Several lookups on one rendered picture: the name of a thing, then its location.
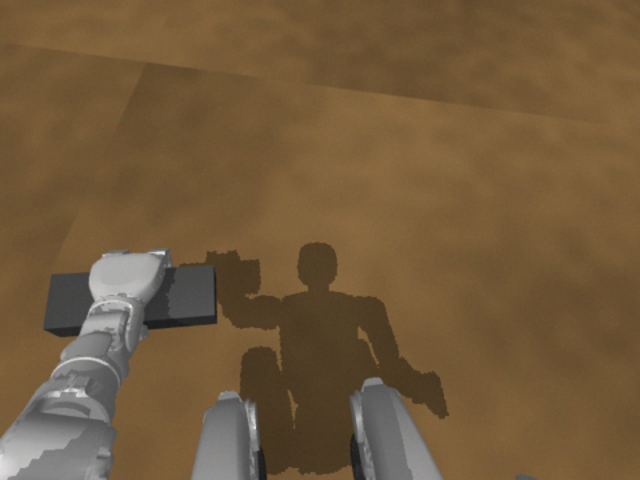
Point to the carton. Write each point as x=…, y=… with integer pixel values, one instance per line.
x=186, y=297

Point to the left robot arm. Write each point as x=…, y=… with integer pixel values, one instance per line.
x=64, y=431

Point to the left robot hand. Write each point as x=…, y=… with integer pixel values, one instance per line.
x=137, y=276

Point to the right robot foot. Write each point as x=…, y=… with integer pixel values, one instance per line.
x=355, y=460

